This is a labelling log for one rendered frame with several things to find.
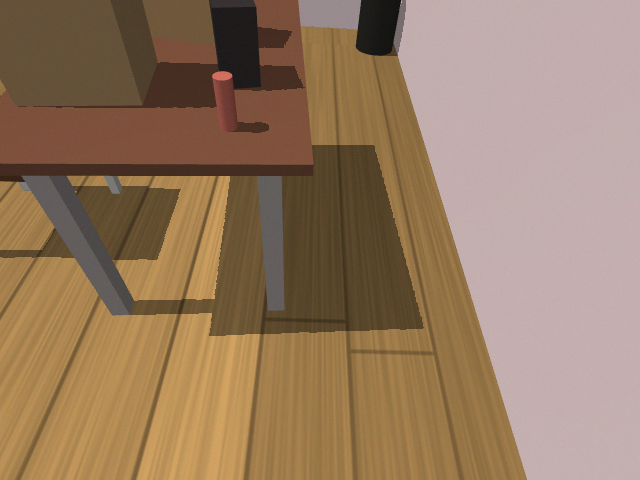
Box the table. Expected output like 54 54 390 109
0 0 314 315

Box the chair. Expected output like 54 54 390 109
0 176 123 194

